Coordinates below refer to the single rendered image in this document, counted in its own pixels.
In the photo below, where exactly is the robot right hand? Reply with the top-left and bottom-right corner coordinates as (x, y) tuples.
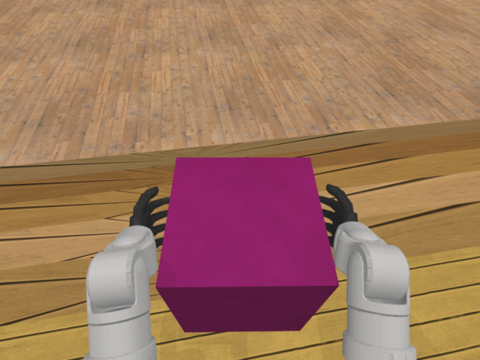
(319, 184), (358, 247)

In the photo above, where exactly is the robot right forearm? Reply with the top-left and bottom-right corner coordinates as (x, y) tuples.
(333, 221), (417, 360)

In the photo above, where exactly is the carton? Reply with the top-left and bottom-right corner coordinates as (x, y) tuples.
(155, 157), (339, 332)

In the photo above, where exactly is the robot left hand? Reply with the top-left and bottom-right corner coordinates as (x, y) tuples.
(129, 187), (170, 248)

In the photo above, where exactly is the robot left forearm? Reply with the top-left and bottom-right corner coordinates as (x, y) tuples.
(83, 226), (158, 360)

